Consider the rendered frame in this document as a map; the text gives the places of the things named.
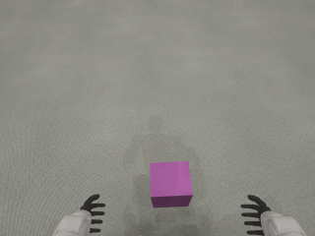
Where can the robot left hand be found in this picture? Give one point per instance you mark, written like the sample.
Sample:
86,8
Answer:
88,206

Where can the robot left forearm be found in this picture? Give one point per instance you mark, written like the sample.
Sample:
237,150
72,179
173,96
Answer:
75,224

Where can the robot right forearm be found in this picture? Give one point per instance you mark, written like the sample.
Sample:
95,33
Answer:
276,224

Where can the robot right hand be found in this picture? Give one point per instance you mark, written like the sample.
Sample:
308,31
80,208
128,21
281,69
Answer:
261,207

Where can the carton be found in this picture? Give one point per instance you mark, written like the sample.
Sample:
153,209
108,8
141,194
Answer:
170,184

